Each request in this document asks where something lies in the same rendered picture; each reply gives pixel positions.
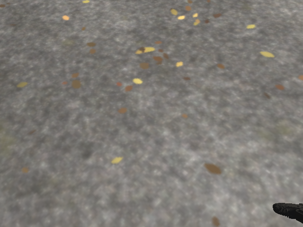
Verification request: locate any right robot hand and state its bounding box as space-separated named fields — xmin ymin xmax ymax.
xmin=273 ymin=202 xmax=303 ymax=223

